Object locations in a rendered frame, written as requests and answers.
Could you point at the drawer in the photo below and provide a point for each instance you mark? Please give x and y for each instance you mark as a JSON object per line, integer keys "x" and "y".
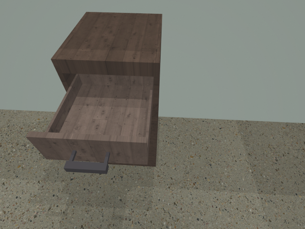
{"x": 99, "y": 114}

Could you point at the cabinet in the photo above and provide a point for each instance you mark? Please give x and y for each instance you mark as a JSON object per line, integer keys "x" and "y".
{"x": 110, "y": 43}

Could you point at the handle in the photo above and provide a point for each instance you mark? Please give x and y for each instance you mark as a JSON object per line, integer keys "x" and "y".
{"x": 86, "y": 167}

